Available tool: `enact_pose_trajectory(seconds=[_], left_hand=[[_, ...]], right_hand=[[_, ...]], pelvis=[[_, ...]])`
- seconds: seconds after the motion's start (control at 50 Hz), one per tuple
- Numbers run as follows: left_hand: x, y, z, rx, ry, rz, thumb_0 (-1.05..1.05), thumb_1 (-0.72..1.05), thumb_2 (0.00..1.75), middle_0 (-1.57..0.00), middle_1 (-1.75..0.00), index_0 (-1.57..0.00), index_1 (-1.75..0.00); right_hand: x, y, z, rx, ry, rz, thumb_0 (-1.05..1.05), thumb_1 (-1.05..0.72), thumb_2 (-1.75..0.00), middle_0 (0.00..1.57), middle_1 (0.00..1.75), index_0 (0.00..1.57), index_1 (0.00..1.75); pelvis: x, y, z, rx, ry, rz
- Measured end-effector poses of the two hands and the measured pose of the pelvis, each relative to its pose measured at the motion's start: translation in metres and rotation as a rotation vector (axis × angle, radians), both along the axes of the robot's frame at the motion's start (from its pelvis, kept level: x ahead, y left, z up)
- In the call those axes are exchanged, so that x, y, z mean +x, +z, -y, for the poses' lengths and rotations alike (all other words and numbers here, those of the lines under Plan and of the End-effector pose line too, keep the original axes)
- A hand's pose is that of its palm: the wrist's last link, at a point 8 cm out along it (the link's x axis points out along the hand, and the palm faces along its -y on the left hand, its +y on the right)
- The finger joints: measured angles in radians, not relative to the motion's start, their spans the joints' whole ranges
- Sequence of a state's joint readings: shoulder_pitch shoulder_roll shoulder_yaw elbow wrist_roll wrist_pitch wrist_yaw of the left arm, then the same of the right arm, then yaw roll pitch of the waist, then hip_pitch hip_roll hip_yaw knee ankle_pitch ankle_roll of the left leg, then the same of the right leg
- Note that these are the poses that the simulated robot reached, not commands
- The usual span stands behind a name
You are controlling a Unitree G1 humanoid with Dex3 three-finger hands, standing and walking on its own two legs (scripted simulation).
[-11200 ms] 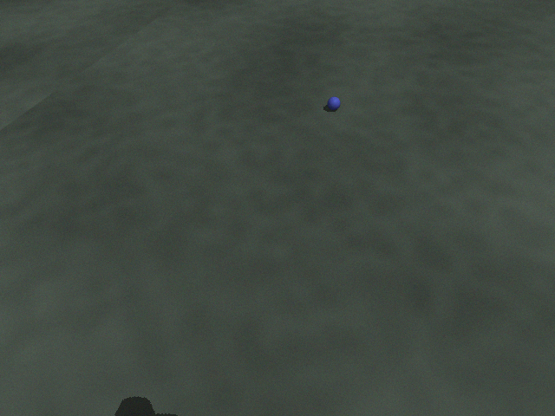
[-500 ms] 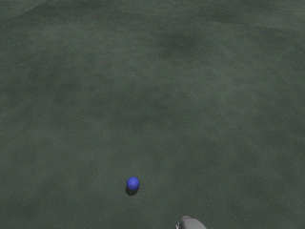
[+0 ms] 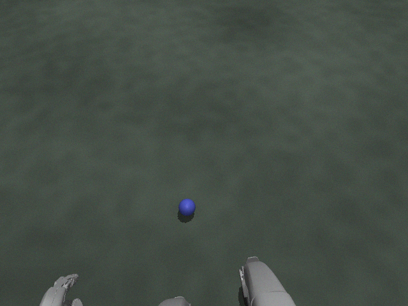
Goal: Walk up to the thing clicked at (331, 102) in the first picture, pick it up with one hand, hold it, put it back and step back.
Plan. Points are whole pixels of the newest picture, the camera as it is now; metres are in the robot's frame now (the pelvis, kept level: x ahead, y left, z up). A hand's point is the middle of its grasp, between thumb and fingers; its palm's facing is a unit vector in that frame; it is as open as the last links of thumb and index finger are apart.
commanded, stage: walk up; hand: left
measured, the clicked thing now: (187, 207) +0.62 +0.11 -0.69
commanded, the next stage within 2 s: stand in 1.42 s
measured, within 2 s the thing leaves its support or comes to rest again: neither
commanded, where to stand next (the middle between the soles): +0.22 -0.04 m, yaw -6 degrees
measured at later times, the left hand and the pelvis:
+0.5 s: hand out of the picture +0.04 +0.26 -0.13, palm faces -0.09 -0.93 -0.36, open 7.4 cm; pelvis -0.02 +0.00 +0.02, yaw -4 degrees
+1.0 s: hand out of the picture +0.12 +0.23 -0.11, palm faces -0.08 -0.94 -0.34, open 7.4 cm; pelvis +0.01 -0.02 +0.04, yaw -5 degrees
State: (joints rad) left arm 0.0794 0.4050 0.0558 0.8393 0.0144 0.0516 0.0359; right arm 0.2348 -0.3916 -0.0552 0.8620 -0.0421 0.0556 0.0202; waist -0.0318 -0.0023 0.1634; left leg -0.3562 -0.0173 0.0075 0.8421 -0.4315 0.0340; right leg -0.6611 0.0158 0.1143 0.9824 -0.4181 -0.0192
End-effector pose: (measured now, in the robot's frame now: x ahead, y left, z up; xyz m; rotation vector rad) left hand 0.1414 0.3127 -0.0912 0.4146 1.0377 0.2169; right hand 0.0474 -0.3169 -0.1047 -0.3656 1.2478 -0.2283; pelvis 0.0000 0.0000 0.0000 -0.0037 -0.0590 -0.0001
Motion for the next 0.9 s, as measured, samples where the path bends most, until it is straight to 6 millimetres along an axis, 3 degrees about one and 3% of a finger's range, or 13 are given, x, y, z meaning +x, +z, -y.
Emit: enact_pose_trajectory(seconds=[0.08,0.18,0.26,0.34,0.46,0.62,0.9], left_hand=[[-0.042,0.002,-0.014,0.002,0.035,-0.091,0.01,0.9,0.89,-0.2,-0.3,-0.2,-0.3],[-0.092,0.0,-0.016,0.003,0.028,-0.217,0.01,0.9,0.89,-0.2,-0.3,-0.2,-0.3],[-0.112,-0.002,-0.002,-0.002,0.017,-0.248,0.01,0.9,0.89,-0.2,-0.3,-0.2,-0.3],[-0.12,0.002,0.014,-0.038,0.007,-0.211,0.01,0.9,0.89,-0.2,-0.3,-0.2,-0.3],[-0.114,0.007,0.013,-0.067,-0.002,-0.169,0.01,0.9,0.89,-0.2,-0.31,-0.21,-0.3],[-0.079,0.002,0.002,-0.063,-0.027,-0.14,0.01,0.9,0.89,-0.2,-0.3,-0.2,-0.3],[-0.043,0.015,0.029,-0.069,-0.022,-0.14,0.01,0.9,0.89,-0.2,-0.3,-0.2,-0.3]], right_hand=[[-0.028,0.019,-0.001,-0.02,-0.029,-0.025,0.01,-0.9,-0.89,0.21,0.3,0.2,0.3],[-0.037,0.031,0.01,-0.045,-0.038,0.02,0.01,-0.9,-0.89,0.21,0.3,0.2,0.3],[-0.038,0.027,0.025,-0.048,-0.04,0.051,0.01,-0.9,-0.89,0.21,0.3,0.2,0.3],[-0.031,0.027,0.025,-0.028,-0.041,0.065,0.01,-0.9,-0.89,0.21,0.3,0.2,0.3],[-0.01,0.032,0.01,-0.008,-0.015,0.132,0.01,-0.9,-0.89,0.2,0.3,0.2,0.3],[-0.007,0.033,-0.012,0.013,-0.026,0.175,0.01,-0.9,-0.89,0.21,0.3,0.2,0.3],[-0.01,0.02,0.003,0.053,-0.075,0.055,0.01,-0.9,-0.89,0.21,0.3,0.2,0.3]], pelvis=[[-0.01,0.014,0.002,-0.003,-0.014,-0.019],[-0.016,0.019,0.006,-0.006,-0.062,-0.027],[-0.021,0.016,0.013,-0.032,-0.083,-0.015],[-0.023,0.02,0.015,-0.017,-0.089,-0.008],[-0.02,0.025,0.003,0.003,-0.073,-0.009],[-0.018,0.024,-0.002,0.017,-0.098,-0.007],[0.006,0.033,0.014,0.005,-0.086,-0.025]])
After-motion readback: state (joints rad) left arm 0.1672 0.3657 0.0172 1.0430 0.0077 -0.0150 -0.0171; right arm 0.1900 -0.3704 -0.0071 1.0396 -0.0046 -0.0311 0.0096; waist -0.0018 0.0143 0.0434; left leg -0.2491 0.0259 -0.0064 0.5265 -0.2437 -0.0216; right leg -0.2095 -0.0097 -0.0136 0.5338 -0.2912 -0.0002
